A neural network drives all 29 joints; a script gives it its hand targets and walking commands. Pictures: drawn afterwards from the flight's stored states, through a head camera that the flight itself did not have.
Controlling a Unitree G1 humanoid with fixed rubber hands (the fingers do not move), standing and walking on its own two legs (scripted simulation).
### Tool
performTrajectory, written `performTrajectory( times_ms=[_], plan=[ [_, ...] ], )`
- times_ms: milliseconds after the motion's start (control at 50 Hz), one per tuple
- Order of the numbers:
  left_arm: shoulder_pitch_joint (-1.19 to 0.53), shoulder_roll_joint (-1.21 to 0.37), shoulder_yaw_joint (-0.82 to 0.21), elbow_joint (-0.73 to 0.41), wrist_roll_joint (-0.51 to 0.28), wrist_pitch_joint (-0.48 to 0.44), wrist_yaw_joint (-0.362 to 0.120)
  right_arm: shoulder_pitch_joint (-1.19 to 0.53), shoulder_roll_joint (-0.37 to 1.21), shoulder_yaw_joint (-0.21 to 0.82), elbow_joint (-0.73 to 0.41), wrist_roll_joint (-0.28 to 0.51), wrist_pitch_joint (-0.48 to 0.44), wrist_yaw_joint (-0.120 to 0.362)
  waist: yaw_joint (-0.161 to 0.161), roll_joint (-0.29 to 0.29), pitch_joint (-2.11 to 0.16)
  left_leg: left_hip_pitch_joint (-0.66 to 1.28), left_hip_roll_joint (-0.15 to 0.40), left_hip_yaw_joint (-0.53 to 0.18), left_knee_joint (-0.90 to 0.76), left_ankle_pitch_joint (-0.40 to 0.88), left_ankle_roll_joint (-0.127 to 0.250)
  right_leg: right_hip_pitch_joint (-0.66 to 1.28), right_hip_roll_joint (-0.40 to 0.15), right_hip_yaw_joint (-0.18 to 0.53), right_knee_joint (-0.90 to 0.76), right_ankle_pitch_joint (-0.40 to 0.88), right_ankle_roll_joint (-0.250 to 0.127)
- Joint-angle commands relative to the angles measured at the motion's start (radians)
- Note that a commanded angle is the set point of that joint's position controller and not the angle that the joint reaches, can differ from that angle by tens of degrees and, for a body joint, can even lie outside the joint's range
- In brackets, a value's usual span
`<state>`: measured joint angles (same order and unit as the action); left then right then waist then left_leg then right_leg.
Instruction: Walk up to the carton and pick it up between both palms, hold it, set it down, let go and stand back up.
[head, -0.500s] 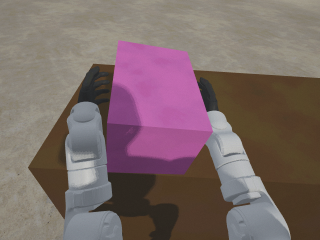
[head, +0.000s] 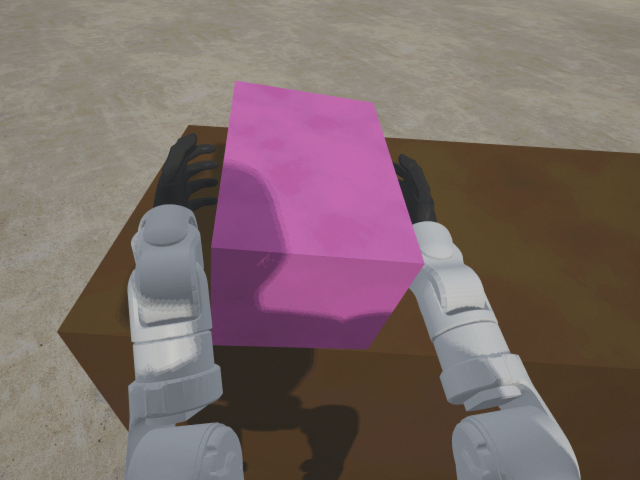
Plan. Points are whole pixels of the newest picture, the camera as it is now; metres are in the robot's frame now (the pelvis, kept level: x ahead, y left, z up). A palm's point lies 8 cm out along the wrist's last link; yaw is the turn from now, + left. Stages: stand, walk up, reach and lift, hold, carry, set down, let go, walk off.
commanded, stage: hold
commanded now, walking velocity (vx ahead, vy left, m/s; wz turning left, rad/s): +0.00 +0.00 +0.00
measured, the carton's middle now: (299, 212) +0.39 +0.01 +0.17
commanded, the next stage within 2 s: none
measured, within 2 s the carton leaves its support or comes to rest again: neither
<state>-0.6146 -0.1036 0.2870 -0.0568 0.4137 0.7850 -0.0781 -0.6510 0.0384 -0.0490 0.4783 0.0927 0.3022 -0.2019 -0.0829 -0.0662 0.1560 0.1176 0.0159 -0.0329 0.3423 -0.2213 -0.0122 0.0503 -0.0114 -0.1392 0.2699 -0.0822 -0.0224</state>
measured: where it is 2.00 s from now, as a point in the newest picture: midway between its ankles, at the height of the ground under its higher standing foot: outside the picture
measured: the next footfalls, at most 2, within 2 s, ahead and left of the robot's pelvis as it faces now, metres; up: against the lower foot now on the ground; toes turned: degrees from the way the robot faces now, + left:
none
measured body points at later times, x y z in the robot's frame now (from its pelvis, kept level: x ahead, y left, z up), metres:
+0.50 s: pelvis +0.00 +0.00 +0.00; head -0.04 +0.02 +0.45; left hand +0.37 +0.15 +0.21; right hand +0.37 -0.13 +0.18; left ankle +0.00 +0.13 -0.75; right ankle +0.07 -0.10 -0.75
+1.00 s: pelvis +0.00 +0.00 +0.00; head -0.03 +0.03 +0.45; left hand +0.37 +0.15 +0.21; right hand +0.37 -0.13 +0.18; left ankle +0.00 +0.13 -0.75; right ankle +0.07 -0.10 -0.75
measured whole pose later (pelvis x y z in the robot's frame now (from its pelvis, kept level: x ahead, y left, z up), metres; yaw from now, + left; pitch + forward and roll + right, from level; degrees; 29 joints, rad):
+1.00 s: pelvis +0.00 +0.00 +0.00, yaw +0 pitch -13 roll -1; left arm -0.61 -0.10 0.29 -0.06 0.41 0.79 -0.08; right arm -0.64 0.03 -0.03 0.46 0.11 0.31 -0.21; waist -0.09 -0.06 0.15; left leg 0.12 0.01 -0.03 0.34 -0.23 -0.01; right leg 0.05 -0.01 -0.14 0.26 -0.08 -0.02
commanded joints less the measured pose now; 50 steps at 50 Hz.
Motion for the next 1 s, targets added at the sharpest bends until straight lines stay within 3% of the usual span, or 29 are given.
performTrajectory(
  times_ms=[0, 980],
  plan=[
    [-0.537, -0.441, -0.415, 0.013, -0.138, -0.033, -0.119, -0.722, 0.506, 0.348, -0.322, 0.051, -0.093, 0.092, -0.009, 0.072, -0.389, -0.265, -0.057, 0.071, -0.107, 0.161, 0.007, 0.335, 0.036, 0.024, 0.024, 0.087, 0.056],
    [-0.523, -0.452, -0.436, -0.016, -0.147, -0.030, -0.119, -0.699, 0.496, 0.370, -0.340, 0.076, -0.084, 0.084, -0.018, 0.083, -0.389, -0.240, -0.052, 0.063, -0.096, 0.231, -0.010, 0.333, 0.046, 0.024, 0.024, 0.119, 0.051]
  ],
)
